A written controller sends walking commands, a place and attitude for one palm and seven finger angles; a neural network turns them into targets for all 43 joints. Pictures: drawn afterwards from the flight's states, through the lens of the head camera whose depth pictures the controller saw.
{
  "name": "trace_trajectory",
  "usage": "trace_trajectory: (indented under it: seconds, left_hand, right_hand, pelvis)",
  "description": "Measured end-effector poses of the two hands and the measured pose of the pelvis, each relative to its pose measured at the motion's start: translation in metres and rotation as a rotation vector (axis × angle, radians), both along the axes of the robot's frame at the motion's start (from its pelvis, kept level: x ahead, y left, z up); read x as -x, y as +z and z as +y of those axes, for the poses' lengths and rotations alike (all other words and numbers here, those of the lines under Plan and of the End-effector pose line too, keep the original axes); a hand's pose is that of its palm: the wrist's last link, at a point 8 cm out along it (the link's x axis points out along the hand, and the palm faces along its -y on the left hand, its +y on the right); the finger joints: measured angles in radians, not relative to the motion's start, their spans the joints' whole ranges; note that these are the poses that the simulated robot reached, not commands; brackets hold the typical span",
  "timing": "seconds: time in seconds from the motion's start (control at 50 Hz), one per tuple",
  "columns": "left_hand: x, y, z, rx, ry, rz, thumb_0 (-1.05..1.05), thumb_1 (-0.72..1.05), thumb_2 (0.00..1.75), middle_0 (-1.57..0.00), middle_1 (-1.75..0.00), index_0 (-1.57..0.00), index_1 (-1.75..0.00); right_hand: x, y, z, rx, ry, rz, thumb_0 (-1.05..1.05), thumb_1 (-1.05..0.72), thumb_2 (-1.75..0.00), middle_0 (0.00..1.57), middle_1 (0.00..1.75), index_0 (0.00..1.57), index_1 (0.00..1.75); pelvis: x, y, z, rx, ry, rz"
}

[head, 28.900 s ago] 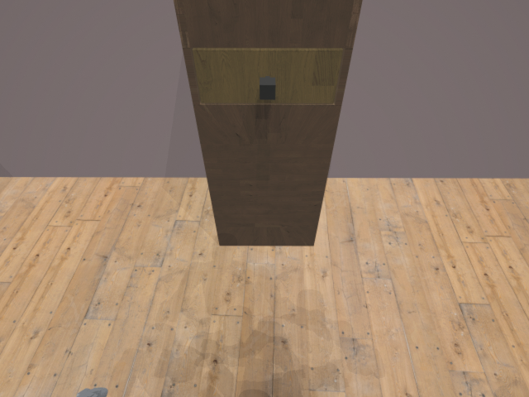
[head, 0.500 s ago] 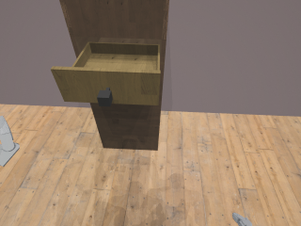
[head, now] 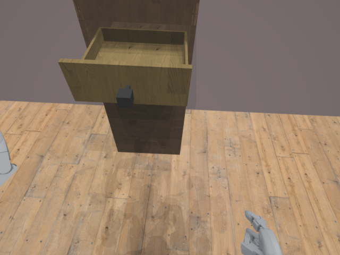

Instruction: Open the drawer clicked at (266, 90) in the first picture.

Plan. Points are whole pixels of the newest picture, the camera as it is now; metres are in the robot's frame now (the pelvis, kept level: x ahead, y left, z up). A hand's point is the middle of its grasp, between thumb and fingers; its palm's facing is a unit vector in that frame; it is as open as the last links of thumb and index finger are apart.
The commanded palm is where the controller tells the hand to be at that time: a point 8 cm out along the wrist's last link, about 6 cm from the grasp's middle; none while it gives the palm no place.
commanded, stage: stop stepping back and stand still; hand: left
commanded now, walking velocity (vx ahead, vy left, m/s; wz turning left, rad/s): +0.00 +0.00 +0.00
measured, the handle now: (126, 94) +0.54 +0.17 +0.05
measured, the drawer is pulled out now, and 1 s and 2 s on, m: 0.27 0.27 0.27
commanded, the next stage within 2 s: let the arm hang, fingers relaxed in 0.38 s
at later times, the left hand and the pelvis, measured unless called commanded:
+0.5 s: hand out of the picture +0.17 +0.25 +0.21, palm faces +0.40 -0.78 -0.49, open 7.4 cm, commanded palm none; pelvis -0.02 +0.01 +0.00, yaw +1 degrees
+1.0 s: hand out of the picture -0.13 +0.16 -0.17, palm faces +0.10 -0.98 -0.19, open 7.2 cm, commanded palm none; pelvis -0.04 +0.00 +0.00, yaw +2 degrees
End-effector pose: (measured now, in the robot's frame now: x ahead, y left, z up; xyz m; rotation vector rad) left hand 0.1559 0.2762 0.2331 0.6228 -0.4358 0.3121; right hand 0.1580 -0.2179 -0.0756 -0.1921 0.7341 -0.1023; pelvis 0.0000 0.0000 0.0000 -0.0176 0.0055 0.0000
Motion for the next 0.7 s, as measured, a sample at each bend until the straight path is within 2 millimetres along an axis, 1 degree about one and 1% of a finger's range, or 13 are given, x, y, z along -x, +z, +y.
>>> trace_trajectory:
  seconds: [0.18, 0.34, 0.48, 0.5, 0.52, 0.54, 0.56, 0.58, 0.6, 0.62, 0.64, 0.66, 0.7]
  left_hand:
    - [0.014, -0.002, 0.009, 0.029, 0.021, -0.002, 0.01, 0.89, 0.90, -0.22, -0.30, -0.21, -0.31]
    - [0.020, -0.005, 0.012, 0.036, 0.014, 0.011, 0.01, 0.89, 0.90, -0.22, -0.30, -0.21, -0.31]
    - [0.024, -0.003, 0.013, 0.019, 0.009, 0.007, 0.01, 0.89, 0.90, -0.22, -0.30, -0.21, -0.31]
    - [0.021, -0.011, 0.015, 0.018, 0.004, 0.025, 0.01, 0.89, 0.90, -0.21, -0.30, -0.21, -0.31]
    - [0.014, -0.030, 0.020, 0.036, 0.010, 0.095, 0.01, 0.89, 0.90, -0.21, -0.30, -0.21, -0.31]
    - [0.005, -0.058, 0.026, 0.077, 0.033, 0.206, 0.00, 0.89, 0.90, -0.21, -0.30, -0.20, -0.31]
    - [-0.001, -0.093, 0.033, 0.131, 0.068, 0.343, 0.00, 0.90, 0.90, -0.21, -0.30, -0.20, -0.30]
    - [-0.004, -0.131, 0.037, 0.188, 0.108, 0.493, 0.00, 0.90, 0.90, -0.20, -0.30, -0.20, -0.30]
    - [-0.001, -0.170, 0.039, 0.243, 0.147, 0.650, 0.00, 0.90, 0.90, -0.20, -0.30, -0.20, -0.30]
    - [0.007, -0.208, 0.036, 0.293, 0.182, 0.805, 0.00, 0.90, 0.90, -0.20, -0.30, -0.20, -0.30]
    - [0.020, -0.243, 0.030, 0.340, 0.209, 0.953, 0.00, 0.91, 0.90, -0.20, -0.30, -0.19, -0.30]
    - [0.037, -0.275, 0.021, 0.384, 0.229, 1.091, 0.00, 0.91, 0.90, -0.20, -0.30, -0.19, -0.30]
    - [0.078, -0.327, -0.005, 0.470, 0.244, 1.330, 0.01, 0.91, 0.90, -0.20, -0.29, -0.19, -0.30]
  right_hand:
    - [0.016, 0.001, 0.002, 0.023, -0.004, 0.010, 0.01, -0.90, -0.90, 0.20, 0.30, 0.21, 0.30]
    - [0.029, 0.001, 0.001, 0.034, -0.020, 0.015, 0.01, -0.90, -0.90, 0.20, 0.30, 0.21, 0.30]
    - [0.035, 0.000, 0.003, 0.033, -0.024, 0.018, 0.01, -0.90, -0.90, 0.20, 0.30, 0.21, 0.30]
    - [0.035, -0.004, 0.002, 0.022, -0.008, 0.011, 0.01, -0.90, -0.90, 0.20, 0.30, 0.21, 0.30]
    - [0.034, -0.011, 0.001, 0.013, 0.016, 0.021, 0.01, -0.90, -0.90, 0.20, 0.30, 0.20, 0.30]
    - [0.034, -0.019, -0.002, 0.009, 0.034, 0.046, 0.01, -0.90, -0.90, 0.20, 0.30, 0.21, 0.30]
    - [0.035, -0.029, -0.005, 0.006, 0.042, 0.076, 0.01, -0.90, -0.90, 0.20, 0.30, 0.21, 0.30]
    - [0.037, -0.037, -0.008, 0.004, 0.042, 0.104, 0.01, -0.90, -0.90, 0.20, 0.30, 0.21, 0.30]
    - [0.041, -0.044, -0.011, 0.001, 0.035, 0.129, 0.01, -0.90, -0.90, 0.20, 0.30, 0.21, 0.30]
    - [0.045, -0.049, -0.015, -0.001, 0.023, 0.151, 0.01, -0.90, -0.90, 0.20, 0.30, 0.21, 0.30]
    - [0.052, -0.053, -0.017, -0.004, 0.008, 0.173, 0.01, -0.90, -0.90, 0.20, 0.30, 0.21, 0.30]
    - [0.060, -0.055, -0.020, -0.005, -0.009, 0.197, 0.01, -0.90, -0.90, 0.20, 0.30, 0.21, 0.30]
    - [0.080, -0.059, -0.023, -0.001, -0.038, 0.262, 0.01, -0.90, -0.90, 0.20, 0.30, 0.21, 0.30]
  pelvis:
    - [0.012, 0.002, 0.007, 0.006, 0.006, -0.001]
    - [0.020, 0.002, 0.011, 0.011, 0.006, -0.005]
    - [0.023, 0.002, 0.013, 0.012, 0.007, -0.006]
    - [0.024, 0.001, 0.014, 0.013, 0.013, 0.002]
    - [0.026, -0.001, 0.015, 0.012, 0.020, 0.009]
    - [0.028, -0.003, 0.017, 0.009, 0.023, 0.013]
    - [0.031, -0.006, 0.019, 0.005, 0.023, 0.014]
    - [0.033, -0.008, 0.019, -0.001, 0.022, 0.012]
    - [0.036, -0.010, 0.019, -0.006, 0.019, 0.008]
    - [0.038, -0.011, 0.019, -0.010, 0.015, 0.002]
    - [0.040, -0.012, 0.017, -0.012, 0.011, -0.004]
    - [0.041, -0.013, 0.016, -0.014, 0.009, -0.010]
    - [0.043, -0.013, 0.012, -0.014, 0.009, -0.019]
